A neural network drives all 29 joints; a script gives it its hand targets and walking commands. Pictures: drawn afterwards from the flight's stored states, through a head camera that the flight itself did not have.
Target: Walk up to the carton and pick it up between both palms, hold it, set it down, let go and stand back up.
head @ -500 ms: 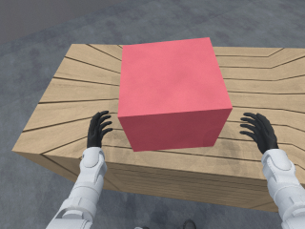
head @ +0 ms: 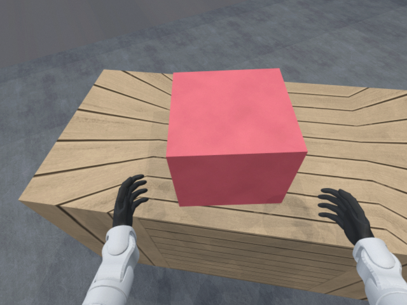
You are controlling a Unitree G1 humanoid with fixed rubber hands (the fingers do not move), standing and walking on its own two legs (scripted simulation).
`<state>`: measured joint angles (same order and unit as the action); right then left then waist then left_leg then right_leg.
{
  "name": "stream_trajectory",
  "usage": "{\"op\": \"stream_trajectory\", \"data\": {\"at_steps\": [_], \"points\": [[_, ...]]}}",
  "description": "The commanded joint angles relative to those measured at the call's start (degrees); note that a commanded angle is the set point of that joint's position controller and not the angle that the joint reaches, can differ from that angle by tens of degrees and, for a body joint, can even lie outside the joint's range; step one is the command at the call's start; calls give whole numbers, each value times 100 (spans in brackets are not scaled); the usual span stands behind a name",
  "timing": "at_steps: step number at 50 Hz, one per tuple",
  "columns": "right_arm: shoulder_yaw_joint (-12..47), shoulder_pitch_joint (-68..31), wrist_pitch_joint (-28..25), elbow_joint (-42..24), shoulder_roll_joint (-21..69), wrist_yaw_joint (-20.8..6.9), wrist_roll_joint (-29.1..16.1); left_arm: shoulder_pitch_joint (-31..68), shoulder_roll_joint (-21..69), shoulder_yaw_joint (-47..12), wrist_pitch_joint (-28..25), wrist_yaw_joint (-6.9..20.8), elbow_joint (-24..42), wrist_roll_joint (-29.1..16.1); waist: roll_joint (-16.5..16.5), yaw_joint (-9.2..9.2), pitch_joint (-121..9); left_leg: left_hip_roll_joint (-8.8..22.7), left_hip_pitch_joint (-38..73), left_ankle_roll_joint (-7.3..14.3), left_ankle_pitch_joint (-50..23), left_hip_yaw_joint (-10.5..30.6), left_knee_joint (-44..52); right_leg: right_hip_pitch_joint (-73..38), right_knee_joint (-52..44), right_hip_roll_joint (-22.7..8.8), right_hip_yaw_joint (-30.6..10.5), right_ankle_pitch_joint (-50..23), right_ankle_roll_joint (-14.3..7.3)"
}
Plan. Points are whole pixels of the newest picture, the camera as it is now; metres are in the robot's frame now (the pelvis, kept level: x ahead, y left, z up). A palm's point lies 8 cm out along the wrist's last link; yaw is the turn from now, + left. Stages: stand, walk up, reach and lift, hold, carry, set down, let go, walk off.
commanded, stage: set down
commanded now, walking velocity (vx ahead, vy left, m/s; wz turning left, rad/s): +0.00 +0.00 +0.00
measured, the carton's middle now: (228, 139) +0.50 +0.02 -0.02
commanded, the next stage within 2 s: none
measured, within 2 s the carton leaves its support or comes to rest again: neither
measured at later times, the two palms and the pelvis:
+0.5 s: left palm (120, 243) +0.22 +0.21 -0.01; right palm (373, 270) +0.22 -0.26 -0.03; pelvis +0.01 -0.01 +0.01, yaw +0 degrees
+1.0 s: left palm (120, 251) +0.21 +0.22 -0.03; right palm (358, 278) +0.21 -0.24 -0.05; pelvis +0.02 +0.00 +0.01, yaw +1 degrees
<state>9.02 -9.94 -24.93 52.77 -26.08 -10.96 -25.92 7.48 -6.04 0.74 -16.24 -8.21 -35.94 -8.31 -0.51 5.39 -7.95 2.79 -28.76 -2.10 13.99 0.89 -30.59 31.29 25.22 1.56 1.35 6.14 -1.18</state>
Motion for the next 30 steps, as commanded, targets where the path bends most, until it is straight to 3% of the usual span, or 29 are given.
{"op": "stream_trajectory", "data": {"at_steps": [1,4,14,30], "points": [[-1024,-467,-409,-921,-1140,-49,8,85,-462,-245,-240,-68,1586,44,568,-714,-1491,-267,873,30,-594,-38,741,-2730,-100,-24,-346,-49,-8],[-1031,23,-501,-1133,-1134,-51,-31,-439,-415,-296,-271,-57,1942,106,492,-716,-1370,-286,1087,12,-959,-37,763,-2880,-145,4,-325,-409,-25],[-1181,720,-581,-1608,-894,-54,129,-951,-453,-308,-424,-84,2221,139,538,-737,-759,-308,1093,76,-337,-154,975,-2887,-255,-91,-479,258,38],[-1096,1393,-395,-1910,-522,123,316,-1380,-695,-8,-144,67,2063,291,710,-713,-117,-387,1260,164,4,-229,1054,-2856,-438,-250,-668,976,82]]}}
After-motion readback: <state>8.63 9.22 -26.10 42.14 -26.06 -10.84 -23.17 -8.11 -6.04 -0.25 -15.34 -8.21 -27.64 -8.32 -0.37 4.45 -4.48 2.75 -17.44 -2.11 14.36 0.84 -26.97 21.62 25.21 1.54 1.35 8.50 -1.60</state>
